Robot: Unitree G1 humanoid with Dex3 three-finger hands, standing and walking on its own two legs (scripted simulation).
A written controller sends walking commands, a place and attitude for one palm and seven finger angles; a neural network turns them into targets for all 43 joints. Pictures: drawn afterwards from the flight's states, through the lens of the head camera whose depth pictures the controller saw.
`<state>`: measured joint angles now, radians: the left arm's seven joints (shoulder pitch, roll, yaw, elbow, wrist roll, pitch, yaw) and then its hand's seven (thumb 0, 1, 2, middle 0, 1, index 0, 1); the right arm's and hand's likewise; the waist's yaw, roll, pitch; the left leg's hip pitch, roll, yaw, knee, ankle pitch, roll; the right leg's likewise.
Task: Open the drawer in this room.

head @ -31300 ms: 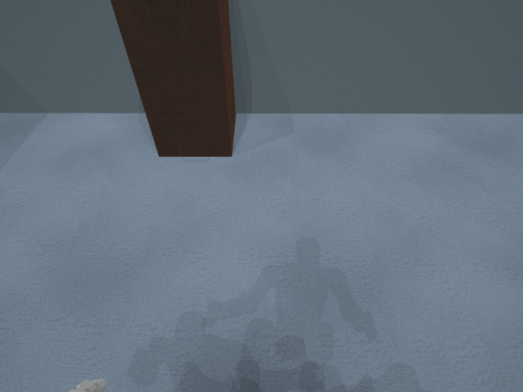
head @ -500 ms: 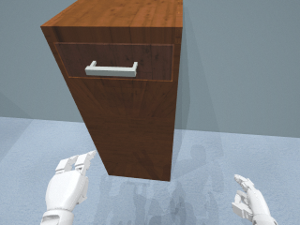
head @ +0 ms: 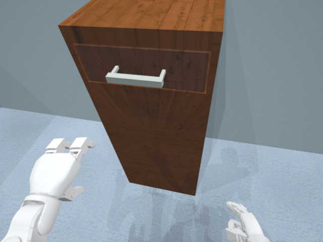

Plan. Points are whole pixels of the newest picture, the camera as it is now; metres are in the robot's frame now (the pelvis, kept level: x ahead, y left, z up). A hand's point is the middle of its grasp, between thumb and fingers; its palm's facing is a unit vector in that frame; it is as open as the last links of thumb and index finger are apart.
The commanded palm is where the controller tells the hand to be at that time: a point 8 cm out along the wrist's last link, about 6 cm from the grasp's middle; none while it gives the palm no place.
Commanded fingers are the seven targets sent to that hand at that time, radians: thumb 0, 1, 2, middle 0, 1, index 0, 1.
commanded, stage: raise the hand with hooked fingers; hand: left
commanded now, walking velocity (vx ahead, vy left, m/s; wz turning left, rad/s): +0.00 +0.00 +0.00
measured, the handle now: (136, 75) +0.51 +0.15 +0.14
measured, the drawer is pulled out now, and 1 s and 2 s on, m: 0.00 0.00 0.00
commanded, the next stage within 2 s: move the hooked fingers above the handle in 1.04 s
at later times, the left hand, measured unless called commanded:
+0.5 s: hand (44, 130) +0.26 +0.27 +0.19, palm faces +0.13 -0.03 -0.99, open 13.7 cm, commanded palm +0.23 +0.27 +0.25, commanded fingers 0.00 -0.50 0.30 -0.30 -1.20 -0.30 -1.20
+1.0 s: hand (45, 125) +0.25 +0.25 +0.22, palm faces +0.12 -0.02 -0.99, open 13.8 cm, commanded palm +0.22 +0.26 +0.28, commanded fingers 0.00 -0.50 0.30 -0.30 -1.20 -0.30 -1.20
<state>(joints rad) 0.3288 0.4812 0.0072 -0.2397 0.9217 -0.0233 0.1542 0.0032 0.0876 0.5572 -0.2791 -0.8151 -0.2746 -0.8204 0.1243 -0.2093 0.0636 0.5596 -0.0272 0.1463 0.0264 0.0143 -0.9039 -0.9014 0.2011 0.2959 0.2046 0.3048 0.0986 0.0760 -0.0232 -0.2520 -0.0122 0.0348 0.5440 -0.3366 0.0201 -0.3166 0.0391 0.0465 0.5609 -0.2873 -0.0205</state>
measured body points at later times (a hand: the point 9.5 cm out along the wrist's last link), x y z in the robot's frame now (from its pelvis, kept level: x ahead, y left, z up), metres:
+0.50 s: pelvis -0.02 +0.01 +0.01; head -0.02 -0.02 +0.46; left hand +0.25 +0.27 +0.24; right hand +0.22 -0.18 -0.08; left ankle -0.03 +0.10 -0.73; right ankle +0.00 -0.11 -0.73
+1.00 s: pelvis -0.05 +0.00 +0.01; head -0.04 -0.03 +0.46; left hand +0.24 +0.25 +0.27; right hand +0.15 -0.22 -0.10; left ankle -0.03 +0.10 -0.73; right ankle +0.00 -0.11 -0.73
